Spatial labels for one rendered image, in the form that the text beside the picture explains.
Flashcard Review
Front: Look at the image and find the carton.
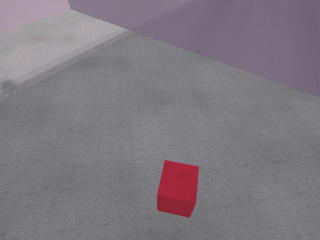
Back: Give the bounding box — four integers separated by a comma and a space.
157, 160, 199, 218

